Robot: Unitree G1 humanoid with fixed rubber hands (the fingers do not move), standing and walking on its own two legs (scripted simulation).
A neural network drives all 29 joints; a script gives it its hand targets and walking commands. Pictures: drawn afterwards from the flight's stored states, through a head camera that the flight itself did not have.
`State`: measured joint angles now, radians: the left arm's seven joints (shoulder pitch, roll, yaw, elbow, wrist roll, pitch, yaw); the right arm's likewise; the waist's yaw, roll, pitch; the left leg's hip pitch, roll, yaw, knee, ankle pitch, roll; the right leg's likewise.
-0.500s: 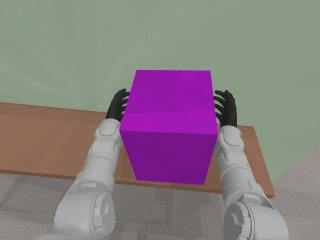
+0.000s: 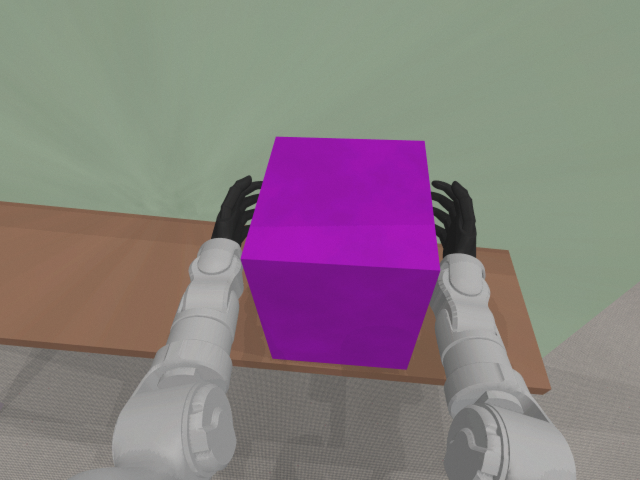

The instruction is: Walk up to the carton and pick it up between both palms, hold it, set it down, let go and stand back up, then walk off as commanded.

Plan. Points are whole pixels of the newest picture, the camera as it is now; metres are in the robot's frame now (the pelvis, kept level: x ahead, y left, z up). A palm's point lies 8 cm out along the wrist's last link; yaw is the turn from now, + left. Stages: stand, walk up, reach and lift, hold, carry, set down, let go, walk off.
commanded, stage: set down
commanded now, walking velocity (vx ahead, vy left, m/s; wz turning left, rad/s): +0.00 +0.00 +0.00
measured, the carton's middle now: (343, 256) +0.40 -0.07 +0.03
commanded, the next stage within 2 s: none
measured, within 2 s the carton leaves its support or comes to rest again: rests again in 0.24 s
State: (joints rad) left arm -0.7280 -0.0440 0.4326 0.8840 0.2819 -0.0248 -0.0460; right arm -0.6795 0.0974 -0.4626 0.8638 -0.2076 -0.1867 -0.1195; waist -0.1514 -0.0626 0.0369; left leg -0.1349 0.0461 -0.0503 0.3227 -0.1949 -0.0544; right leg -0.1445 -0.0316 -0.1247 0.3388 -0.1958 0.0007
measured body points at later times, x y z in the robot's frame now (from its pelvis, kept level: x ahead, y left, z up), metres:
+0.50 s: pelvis +0.00 +0.00 +0.00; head +0.04 +0.02 +0.45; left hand +0.43 +0.07 +0.07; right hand +0.37 -0.22 +0.08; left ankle -0.01 +0.16 -0.75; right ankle -0.01 -0.11 -0.75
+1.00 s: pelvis +0.01 +0.01 +0.00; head +0.06 +0.02 +0.45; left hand +0.44 +0.08 +0.04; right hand +0.37 -0.22 +0.03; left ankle -0.01 +0.16 -0.75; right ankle -0.01 -0.11 -0.75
